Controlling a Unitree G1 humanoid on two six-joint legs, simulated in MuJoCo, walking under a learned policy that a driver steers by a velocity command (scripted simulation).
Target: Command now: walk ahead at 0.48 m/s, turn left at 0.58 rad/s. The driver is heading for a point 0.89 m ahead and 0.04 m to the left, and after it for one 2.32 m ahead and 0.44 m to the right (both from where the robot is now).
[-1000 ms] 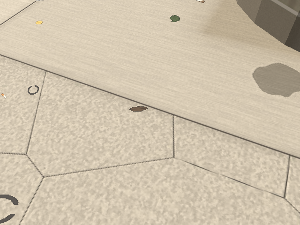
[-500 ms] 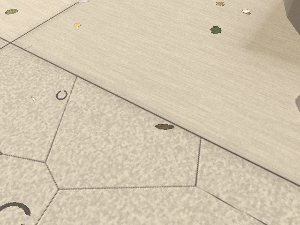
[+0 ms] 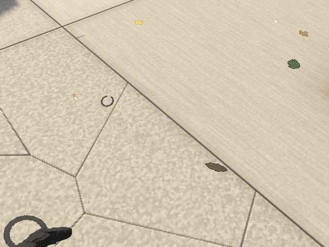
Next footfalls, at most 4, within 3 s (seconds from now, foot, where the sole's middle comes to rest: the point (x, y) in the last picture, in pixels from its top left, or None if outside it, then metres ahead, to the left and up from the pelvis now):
0.18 right None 0.30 -0.14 -0.79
0.66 left None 0.49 0.19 -0.79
1.22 right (130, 168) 0.85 0.04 -0.79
1.70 left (90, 121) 1.14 0.24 -0.79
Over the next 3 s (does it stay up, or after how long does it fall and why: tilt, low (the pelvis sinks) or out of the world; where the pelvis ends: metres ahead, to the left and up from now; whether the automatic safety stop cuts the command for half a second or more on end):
stays up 1.61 -0.14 -0.01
